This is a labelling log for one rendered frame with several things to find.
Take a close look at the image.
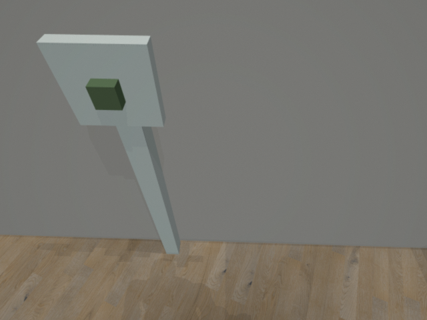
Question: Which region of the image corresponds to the button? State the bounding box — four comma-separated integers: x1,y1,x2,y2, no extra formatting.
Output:
85,79,125,111

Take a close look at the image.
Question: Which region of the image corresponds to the panel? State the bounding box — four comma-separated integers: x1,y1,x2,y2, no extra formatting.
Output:
36,34,181,254

